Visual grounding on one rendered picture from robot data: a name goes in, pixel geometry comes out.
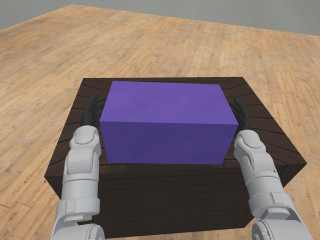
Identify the robot left forearm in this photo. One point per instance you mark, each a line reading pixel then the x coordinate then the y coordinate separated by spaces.
pixel 79 197

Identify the pedestal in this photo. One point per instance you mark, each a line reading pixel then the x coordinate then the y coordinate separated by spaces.
pixel 144 199

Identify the robot left upper arm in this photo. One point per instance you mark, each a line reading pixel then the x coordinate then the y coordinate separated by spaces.
pixel 80 232

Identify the robot left hand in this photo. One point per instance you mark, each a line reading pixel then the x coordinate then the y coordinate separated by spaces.
pixel 89 115

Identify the robot right hand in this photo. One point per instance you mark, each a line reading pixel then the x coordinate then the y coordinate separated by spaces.
pixel 241 114

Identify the carton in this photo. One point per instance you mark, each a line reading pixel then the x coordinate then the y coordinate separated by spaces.
pixel 166 123

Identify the robot right forearm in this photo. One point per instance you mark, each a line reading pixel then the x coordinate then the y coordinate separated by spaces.
pixel 268 199

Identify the robot right upper arm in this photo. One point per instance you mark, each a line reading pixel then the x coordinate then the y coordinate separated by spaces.
pixel 279 229

